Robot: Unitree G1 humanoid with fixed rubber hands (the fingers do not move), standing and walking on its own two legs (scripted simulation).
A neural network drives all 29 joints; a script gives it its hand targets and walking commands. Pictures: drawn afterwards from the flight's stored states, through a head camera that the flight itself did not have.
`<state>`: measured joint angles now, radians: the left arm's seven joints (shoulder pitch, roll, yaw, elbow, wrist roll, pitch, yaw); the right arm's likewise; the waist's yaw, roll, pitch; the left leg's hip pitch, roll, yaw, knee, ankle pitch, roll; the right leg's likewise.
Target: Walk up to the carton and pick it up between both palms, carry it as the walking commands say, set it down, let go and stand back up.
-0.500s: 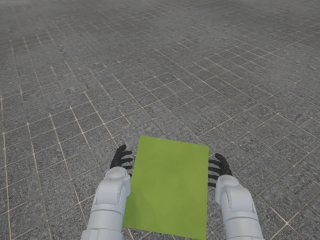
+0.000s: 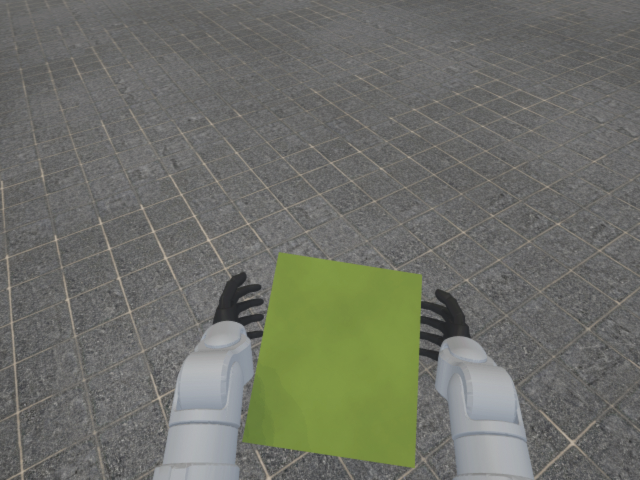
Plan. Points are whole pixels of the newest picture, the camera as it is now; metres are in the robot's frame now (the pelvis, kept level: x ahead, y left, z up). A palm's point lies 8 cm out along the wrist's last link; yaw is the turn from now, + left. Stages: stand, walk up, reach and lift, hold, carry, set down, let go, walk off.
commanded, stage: carry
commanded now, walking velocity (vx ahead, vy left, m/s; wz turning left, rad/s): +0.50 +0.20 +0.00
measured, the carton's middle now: (332, 358) +0.32 +0.02 -0.05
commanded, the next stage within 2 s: none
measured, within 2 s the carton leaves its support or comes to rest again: neither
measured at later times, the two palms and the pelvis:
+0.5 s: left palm (233, 238) +0.42 +0.16 +0.10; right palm (437, 251) +0.42 -0.12 +0.08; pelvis +0.13 +0.02 +0.00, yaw +0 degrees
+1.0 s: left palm (252, 139) +0.64 +0.17 +0.13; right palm (412, 158) +0.63 -0.11 +0.09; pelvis +0.35 +0.04 +0.01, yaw +0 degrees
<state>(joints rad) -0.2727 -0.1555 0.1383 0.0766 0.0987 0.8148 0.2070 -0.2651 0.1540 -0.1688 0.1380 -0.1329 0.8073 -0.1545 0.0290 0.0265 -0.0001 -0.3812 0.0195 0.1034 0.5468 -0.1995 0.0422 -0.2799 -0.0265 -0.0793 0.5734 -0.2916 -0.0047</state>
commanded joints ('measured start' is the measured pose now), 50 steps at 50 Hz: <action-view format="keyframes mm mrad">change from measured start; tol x32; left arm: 1 -537 -1000 -643 -312 -335 88 -323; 50 -375 -1003 -589 -544 -386 386 -224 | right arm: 1 -530 986 628 -368 361 75 241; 50 -469 1060 704 -662 438 395 114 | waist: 1 -34 -107 -398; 10 -38 133 -454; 18 -14 -285 -452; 24 -77 286 -505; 34 -3 -332 -505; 50 -26 -273 -403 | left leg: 1 111 54 -119 -45 -312 27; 11 452 216 -237 -150 15 100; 15 11 75 -64 177 231 -9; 17 -195 -12 14 -27 -187 -54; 24 984 292 -284 -72 1000 160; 30 535 264 -177 -144 463 136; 36 -510 -5 -165 657 -289 -71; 50 214 -81 139 -139 117 -53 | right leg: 1 11 -203 243 -237 -386 -89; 12 -5 -90 21 -130 -76 -33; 17 526 -350 308 -158 592 -136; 20 260 -228 56 63 767 -8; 24 -556 -16 -55 353 -269 44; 32 323 -48 -8 -183 99 -42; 35 807 -472 631 -216 700 -290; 40 570 -378 294 -315 365 -137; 50 325 -242 -90 -70 850 -17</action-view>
